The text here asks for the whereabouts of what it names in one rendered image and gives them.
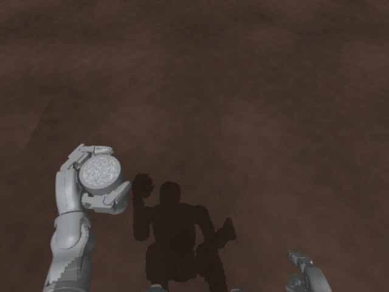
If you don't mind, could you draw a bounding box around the left robot hand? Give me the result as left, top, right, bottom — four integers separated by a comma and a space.
55, 144, 131, 215

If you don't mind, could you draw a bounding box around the cup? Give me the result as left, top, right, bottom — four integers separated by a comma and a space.
79, 155, 128, 215

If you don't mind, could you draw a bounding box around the right robot hand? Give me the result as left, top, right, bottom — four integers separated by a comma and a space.
286, 250, 332, 292

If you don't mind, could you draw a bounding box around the left robot arm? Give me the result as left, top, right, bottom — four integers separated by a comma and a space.
43, 210, 95, 292

